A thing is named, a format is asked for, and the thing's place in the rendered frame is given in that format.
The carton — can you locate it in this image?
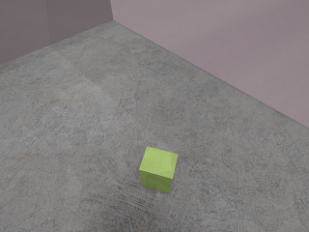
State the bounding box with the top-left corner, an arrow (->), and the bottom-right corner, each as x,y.
139,146 -> 178,194

